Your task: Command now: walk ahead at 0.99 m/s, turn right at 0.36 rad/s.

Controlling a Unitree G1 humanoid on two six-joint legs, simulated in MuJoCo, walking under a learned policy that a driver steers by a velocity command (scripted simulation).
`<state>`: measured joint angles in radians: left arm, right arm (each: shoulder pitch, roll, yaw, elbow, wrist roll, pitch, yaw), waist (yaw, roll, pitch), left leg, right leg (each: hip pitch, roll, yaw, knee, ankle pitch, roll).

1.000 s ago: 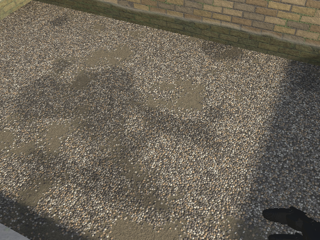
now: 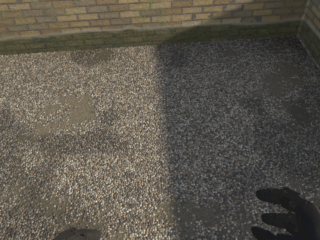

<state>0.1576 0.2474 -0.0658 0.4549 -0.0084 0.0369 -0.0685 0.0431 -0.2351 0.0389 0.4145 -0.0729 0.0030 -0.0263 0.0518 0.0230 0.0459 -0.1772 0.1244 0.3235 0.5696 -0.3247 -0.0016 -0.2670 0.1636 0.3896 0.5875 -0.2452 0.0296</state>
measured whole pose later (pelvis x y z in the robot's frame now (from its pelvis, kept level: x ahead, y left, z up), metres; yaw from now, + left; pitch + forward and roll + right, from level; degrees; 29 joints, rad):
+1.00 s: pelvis +0.00 +0.05 +0.00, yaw -8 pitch -3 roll +1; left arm -0.02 0.28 -0.13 0.41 0.02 0.01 -0.03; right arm 0.09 -0.29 0.13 0.51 -0.08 0.02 0.00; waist -0.02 0.00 0.01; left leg -0.12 0.10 0.48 0.57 -0.38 0.06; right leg -0.33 -0.04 0.02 0.60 -0.21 0.03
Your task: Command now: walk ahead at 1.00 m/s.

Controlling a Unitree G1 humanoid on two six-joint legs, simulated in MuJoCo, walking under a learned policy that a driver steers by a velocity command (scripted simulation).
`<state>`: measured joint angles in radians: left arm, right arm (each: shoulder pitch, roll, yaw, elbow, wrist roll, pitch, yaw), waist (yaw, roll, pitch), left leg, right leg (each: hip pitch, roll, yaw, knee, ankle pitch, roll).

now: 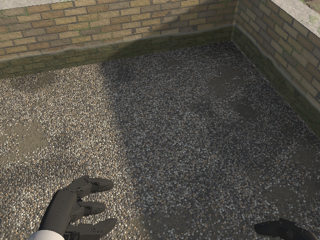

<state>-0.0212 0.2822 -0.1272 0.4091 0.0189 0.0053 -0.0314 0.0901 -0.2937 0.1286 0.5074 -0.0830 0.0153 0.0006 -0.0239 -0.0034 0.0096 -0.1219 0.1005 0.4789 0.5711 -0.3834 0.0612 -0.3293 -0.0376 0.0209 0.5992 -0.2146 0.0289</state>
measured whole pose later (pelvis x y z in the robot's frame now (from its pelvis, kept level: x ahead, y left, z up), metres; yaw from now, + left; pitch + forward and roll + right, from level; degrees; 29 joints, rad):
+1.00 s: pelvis -0.01 -0.01 +0.00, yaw +1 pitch -2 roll +1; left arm 0.00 0.30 -0.12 0.42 0.01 -0.01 -0.07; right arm 0.06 -0.30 0.14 0.50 -0.08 -0.01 0.01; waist -0.02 -0.01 -0.01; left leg -0.15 0.09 0.44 0.54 -0.34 0.06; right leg -0.34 -0.03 0.01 0.54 -0.16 0.02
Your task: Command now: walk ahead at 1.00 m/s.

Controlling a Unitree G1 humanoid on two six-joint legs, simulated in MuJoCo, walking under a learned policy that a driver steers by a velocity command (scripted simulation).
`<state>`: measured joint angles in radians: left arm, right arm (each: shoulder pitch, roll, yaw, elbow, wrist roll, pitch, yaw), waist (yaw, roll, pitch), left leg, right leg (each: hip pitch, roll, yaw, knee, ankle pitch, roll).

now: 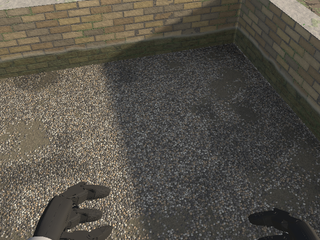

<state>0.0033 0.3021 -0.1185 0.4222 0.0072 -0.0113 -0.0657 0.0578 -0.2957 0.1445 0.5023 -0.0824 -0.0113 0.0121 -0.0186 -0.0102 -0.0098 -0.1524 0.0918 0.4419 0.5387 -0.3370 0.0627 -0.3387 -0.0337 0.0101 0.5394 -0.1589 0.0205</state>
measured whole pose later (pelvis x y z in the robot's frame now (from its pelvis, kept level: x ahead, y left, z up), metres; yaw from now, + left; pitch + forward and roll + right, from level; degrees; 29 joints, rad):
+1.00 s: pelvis +0.01 +0.00 +0.00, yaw +0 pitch -2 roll +1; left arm -0.01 0.29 -0.13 0.41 0.03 0.00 -0.06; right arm 0.06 -0.28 0.15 0.47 -0.08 0.01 0.00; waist -0.01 -0.01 -0.03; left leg -0.14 0.09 0.41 0.55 -0.35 0.05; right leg -0.33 -0.03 0.01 0.56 -0.19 0.02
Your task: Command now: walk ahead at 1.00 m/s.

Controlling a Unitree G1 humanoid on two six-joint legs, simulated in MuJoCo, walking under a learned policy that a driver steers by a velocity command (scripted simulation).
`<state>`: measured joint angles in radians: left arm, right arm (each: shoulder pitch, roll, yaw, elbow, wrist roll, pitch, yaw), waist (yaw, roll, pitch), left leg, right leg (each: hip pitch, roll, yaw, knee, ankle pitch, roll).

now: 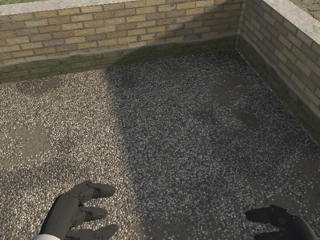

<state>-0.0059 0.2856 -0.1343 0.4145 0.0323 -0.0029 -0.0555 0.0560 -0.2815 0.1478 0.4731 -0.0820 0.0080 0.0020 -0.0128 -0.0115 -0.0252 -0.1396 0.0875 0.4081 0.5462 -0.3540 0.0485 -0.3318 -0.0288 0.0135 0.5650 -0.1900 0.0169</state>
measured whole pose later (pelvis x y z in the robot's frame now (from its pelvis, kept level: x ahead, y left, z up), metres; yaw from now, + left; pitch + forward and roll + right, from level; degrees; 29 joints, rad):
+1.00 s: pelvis +0.00 -0.02 +0.00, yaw +0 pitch -2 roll +1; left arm -0.01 0.26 -0.14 0.45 0.04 -0.01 -0.06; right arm 0.11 -0.27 0.13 0.48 -0.09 0.02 0.01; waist -0.02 0.00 -0.03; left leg -0.15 0.10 0.36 0.55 -0.35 0.02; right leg -0.33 -0.01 0.00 0.55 -0.19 -0.01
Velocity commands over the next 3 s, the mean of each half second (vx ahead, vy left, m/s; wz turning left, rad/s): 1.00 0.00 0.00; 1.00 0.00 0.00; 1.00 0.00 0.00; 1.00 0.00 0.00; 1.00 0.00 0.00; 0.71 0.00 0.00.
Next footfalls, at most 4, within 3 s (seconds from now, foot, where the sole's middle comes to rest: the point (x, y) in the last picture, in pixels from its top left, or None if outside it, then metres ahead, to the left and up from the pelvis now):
none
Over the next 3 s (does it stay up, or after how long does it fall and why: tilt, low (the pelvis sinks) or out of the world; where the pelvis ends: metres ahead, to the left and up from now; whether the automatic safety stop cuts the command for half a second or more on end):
stays up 0.04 -0.01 0.01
